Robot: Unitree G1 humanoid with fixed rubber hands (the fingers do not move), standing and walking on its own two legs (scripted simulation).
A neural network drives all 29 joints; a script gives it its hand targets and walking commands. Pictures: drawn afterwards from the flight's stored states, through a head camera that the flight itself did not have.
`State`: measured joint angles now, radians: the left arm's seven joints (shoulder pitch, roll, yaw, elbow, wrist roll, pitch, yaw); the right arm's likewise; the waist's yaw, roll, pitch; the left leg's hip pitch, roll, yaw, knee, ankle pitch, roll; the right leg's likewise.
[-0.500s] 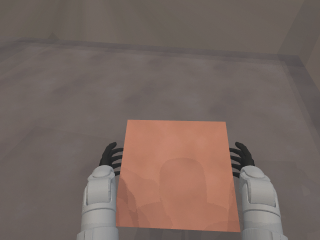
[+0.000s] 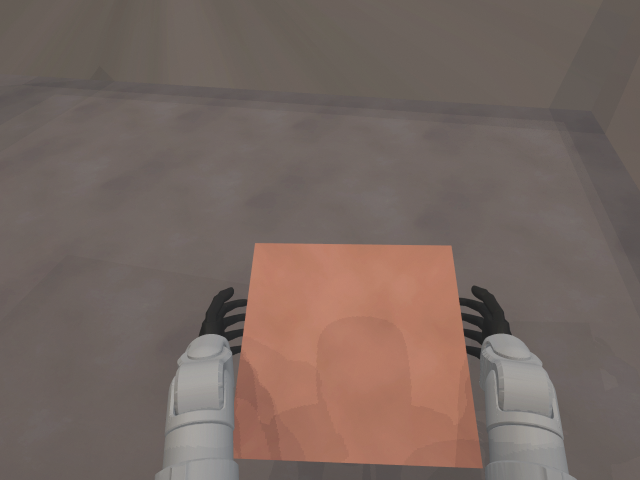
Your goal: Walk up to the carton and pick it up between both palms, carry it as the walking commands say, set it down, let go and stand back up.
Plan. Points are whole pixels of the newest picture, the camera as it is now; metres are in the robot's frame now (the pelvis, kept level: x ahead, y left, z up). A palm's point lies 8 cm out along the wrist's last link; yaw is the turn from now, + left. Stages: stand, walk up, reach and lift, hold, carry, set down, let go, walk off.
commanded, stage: hold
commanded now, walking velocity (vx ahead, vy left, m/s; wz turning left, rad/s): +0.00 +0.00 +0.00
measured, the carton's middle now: (350, 357) +0.30 +0.00 -0.04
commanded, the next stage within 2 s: carry in 0.08 s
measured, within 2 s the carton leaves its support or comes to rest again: neither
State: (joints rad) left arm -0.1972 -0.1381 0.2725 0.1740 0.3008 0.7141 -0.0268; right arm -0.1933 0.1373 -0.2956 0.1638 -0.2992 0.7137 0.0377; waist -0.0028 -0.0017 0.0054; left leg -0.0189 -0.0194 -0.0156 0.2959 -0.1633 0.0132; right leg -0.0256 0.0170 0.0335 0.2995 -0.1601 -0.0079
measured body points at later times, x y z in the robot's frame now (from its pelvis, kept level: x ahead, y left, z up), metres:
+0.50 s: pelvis -0.01 +0.04 -0.03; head -0.02 +0.04 +0.42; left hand +0.27 +0.21 +0.06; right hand +0.26 -0.14 +0.06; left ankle +0.01 +0.11 -0.75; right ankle +0.01 -0.10 -0.75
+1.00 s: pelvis -0.04 +0.10 -0.02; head -0.06 +0.10 +0.43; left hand +0.22 +0.27 +0.08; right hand +0.20 -0.09 +0.08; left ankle +0.01 +0.14 -0.75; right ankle -0.07 +0.00 -0.73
